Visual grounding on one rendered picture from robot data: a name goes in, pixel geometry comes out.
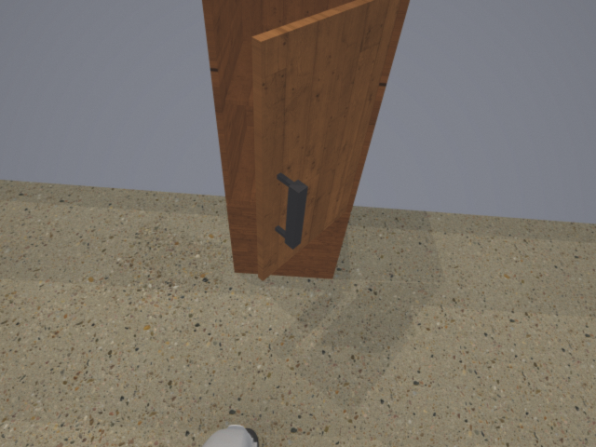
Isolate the left robot thigh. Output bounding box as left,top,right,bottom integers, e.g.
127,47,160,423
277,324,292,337
202,428,257,447

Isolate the handle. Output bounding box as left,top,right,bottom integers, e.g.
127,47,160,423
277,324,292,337
275,173,308,249

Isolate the cupboard door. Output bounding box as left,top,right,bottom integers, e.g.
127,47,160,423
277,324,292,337
251,0,401,281

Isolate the left robot shin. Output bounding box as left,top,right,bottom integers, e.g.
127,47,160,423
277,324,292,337
228,425,251,437

